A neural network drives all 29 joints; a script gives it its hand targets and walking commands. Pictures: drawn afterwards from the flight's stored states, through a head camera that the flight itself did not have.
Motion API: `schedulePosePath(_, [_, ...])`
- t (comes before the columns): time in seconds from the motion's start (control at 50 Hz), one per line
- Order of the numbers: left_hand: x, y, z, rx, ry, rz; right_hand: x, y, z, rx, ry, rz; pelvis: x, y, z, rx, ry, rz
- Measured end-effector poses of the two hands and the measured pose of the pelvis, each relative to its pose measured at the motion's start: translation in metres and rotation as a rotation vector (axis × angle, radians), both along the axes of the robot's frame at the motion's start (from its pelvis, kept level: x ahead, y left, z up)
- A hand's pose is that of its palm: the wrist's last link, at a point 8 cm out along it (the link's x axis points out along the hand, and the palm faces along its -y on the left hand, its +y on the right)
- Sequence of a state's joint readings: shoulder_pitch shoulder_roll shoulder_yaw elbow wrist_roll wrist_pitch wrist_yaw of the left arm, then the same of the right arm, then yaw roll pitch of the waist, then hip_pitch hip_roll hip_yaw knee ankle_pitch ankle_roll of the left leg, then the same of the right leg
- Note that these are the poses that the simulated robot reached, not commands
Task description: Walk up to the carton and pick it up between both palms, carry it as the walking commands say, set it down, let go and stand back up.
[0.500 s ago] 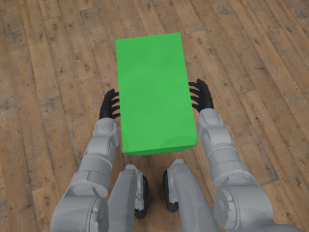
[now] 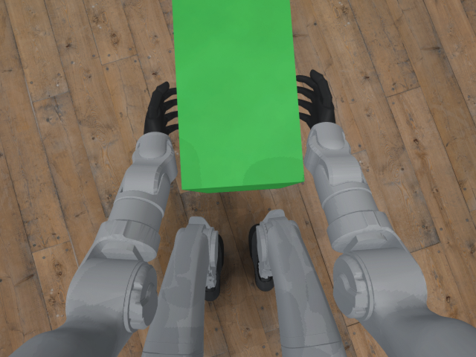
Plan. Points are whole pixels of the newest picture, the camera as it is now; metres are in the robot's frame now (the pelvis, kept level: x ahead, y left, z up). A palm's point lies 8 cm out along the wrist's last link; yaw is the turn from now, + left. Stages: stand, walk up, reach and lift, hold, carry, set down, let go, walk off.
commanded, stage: set down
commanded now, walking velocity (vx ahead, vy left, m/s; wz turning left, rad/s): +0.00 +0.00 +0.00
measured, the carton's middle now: (238, 112) +0.50 -0.02 -0.19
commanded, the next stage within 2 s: none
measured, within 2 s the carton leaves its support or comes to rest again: rests again in 1.96 s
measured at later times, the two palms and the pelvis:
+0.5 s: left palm (172, 132) +0.47 +0.11 -0.20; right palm (308, 121) +0.48 -0.15 -0.19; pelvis -0.04 +0.01 -0.07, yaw +0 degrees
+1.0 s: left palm (179, 126) +0.51 +0.11 -0.29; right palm (295, 117) +0.51 -0.15 -0.27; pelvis -0.04 +0.01 -0.14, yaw +0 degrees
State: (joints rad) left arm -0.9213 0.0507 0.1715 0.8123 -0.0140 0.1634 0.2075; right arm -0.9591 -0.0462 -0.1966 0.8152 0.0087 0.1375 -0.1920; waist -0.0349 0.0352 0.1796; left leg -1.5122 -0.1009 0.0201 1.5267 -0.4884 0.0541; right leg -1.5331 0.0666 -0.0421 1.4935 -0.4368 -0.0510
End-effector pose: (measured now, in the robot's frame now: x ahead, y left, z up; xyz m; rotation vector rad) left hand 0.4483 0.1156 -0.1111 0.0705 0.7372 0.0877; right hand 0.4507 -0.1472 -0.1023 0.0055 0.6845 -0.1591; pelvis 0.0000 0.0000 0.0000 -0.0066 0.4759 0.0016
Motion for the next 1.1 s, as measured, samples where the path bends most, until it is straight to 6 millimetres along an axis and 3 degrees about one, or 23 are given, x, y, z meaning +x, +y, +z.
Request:
schedulePosePath(0.26, [0.018,0.001,-0.058,-0.003,-0.035,0.0,0.018,0.0,-0.058,-0.011,-0.032,0.012,-0.027,0.003,-0.033,-0.005,-0.153,0.006])
schedulePosePath(0.36, [0.02,-0.003,-0.078,0.003,-0.009,-0.012,0.017,-0.003,-0.079,-0.01,-0.007,0.004,-0.033,0.005,-0.054,-0.007,-0.123,0.004])
schedulePosePath(0.5, [0.023,-0.005,-0.088,0.005,0.017,-0.01,0.026,-0.005,-0.083,-0.012,0.017,0.008,-0.042,0.005,-0.074,0.0,-0.137,-0.002])
schedulePosePath(0.66, [0.044,-0.002,-0.098,0.001,-0.009,0.0,0.051,-0.001,-0.089,-0.01,-0.012,0.009,-0.051,0.005,-0.099,-0.008,-0.113,0.006])
schedulePosePath(0.78, [0.055,0.001,-0.124,-0.01,-0.019,0.025,0.062,0.002,-0.118,0.0,-0.022,0.016,-0.051,0.006,-0.121,-0.002,-0.071,0.003])
schedulePosePath(0.94, [0.057,-0.002,-0.166,-0.004,0.045,0.003,0.058,-0.001,-0.164,-0.005,0.041,0.01,-0.04,0.006,-0.137,-0.007,-0.022,0.009])
schedulePosePath(1.1, [0.066,-0.004,-0.184,-0.016,0.054,0.005,0.072,-0.003,-0.175,-0.022,0.049,0.017,-0.029,0.005,-0.146,-0.004,-0.015,0.008])
